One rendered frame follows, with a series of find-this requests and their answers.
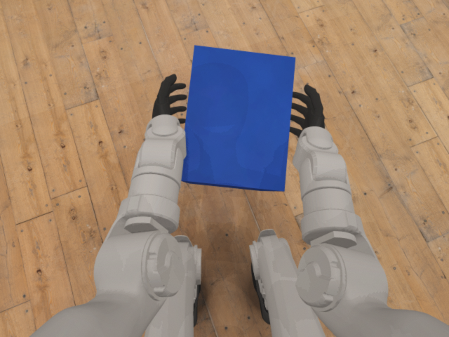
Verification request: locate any left robot hand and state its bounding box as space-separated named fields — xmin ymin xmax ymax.
xmin=152 ymin=74 xmax=187 ymax=124

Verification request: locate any robot right thigh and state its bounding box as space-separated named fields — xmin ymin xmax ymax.
xmin=249 ymin=235 xmax=326 ymax=337

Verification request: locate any carton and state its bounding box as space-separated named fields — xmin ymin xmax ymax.
xmin=181 ymin=45 xmax=295 ymax=192

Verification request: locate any right robot upper arm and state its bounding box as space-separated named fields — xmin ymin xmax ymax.
xmin=295 ymin=243 xmax=449 ymax=337

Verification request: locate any right robot hand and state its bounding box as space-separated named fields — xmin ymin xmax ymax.
xmin=290 ymin=84 xmax=325 ymax=137

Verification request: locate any robot left forearm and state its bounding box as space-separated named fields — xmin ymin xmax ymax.
xmin=93 ymin=114 xmax=187 ymax=281

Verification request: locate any left robot foot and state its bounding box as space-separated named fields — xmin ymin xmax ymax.
xmin=194 ymin=285 xmax=201 ymax=327

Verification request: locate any left robot upper arm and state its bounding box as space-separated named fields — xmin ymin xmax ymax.
xmin=30 ymin=230 xmax=185 ymax=337

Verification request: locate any robot right forearm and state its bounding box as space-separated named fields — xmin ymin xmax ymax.
xmin=293 ymin=126 xmax=379 ymax=262

